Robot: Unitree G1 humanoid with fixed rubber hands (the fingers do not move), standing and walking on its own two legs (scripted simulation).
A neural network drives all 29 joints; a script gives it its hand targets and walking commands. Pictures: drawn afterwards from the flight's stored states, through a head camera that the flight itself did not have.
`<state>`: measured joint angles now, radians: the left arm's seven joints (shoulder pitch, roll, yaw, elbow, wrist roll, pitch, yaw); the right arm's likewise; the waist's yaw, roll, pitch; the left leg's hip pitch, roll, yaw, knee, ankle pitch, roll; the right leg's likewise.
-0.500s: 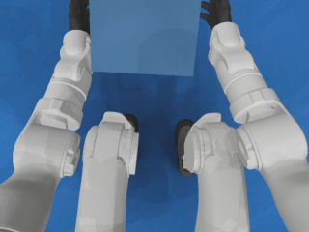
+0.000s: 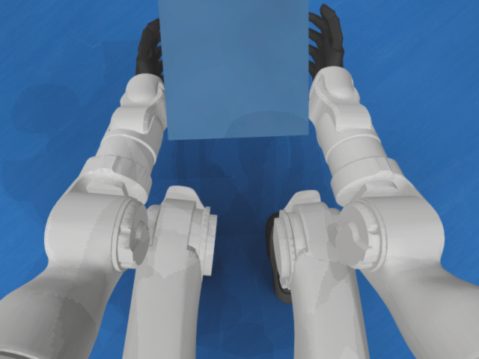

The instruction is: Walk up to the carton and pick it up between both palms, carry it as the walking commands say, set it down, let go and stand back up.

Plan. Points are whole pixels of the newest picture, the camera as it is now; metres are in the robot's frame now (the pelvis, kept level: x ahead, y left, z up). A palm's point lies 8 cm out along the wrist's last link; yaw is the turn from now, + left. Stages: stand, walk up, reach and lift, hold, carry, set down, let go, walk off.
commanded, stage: reach and lift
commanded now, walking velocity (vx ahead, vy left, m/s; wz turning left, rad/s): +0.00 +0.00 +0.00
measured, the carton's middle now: (237, 85) +0.49 +0.01 -0.19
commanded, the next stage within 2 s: none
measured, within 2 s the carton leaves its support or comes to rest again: neither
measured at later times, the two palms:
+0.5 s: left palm (140, 78) +0.49 +0.15 -0.13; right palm (325, 63) +0.50 -0.10 -0.10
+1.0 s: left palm (118, 42) +0.51 +0.15 -0.06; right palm (341, 39) +0.51 -0.10 -0.05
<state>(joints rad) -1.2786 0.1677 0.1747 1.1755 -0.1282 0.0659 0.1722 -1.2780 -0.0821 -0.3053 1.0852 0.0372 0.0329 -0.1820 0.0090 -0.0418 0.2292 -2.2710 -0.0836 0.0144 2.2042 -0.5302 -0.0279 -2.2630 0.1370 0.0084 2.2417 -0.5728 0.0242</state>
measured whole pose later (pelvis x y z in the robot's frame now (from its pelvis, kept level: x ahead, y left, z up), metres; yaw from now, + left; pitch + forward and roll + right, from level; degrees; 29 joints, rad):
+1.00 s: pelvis -0.02 +0.01 +0.07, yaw -2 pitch +28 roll +1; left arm -1.33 0.08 0.38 0.73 0.13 0.36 0.14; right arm -1.31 0.01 -0.49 0.67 -0.17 0.26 -0.13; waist 0.05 -0.06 0.42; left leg -2.00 -0.16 -0.06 2.00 -0.49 -0.08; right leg -1.99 0.18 0.06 2.02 -0.53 0.07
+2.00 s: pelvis +0.00 +0.01 +0.17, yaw -2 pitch +32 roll +1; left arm -1.01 -0.02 0.41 0.68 0.17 0.37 0.12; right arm -1.02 0.11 -0.45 0.63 -0.20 0.31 -0.12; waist 0.05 -0.06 0.07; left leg -1.74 -0.16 -0.10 1.65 -0.47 -0.08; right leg -1.73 0.19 0.11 1.67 -0.50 0.06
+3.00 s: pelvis +0.05 +0.01 +0.30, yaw -2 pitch +24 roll +1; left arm -0.66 -0.10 0.35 0.73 0.17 0.29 0.12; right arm -0.65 0.19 -0.41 0.67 -0.22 0.22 -0.12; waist 0.04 -0.03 -0.11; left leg -1.20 -0.14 -0.12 1.21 -0.43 -0.03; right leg -1.19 0.15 0.16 1.23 -0.45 0.04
